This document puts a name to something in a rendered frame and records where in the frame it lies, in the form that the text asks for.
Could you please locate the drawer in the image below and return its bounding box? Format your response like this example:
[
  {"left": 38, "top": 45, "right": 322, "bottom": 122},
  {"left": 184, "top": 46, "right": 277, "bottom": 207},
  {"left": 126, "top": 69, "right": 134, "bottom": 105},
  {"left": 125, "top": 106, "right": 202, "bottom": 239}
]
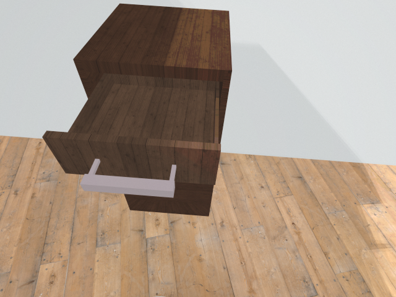
[{"left": 42, "top": 73, "right": 221, "bottom": 185}]

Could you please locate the cabinet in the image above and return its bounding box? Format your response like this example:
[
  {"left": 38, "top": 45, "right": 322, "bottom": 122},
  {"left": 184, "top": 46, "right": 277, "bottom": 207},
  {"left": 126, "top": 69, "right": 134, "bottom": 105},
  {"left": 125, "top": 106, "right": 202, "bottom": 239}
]
[{"left": 73, "top": 4, "right": 232, "bottom": 217}]

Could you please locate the handle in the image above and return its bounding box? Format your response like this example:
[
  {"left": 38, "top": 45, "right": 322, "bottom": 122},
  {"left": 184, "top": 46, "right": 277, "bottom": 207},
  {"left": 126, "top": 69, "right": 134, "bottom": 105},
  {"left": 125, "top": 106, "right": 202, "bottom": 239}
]
[{"left": 80, "top": 159, "right": 176, "bottom": 198}]

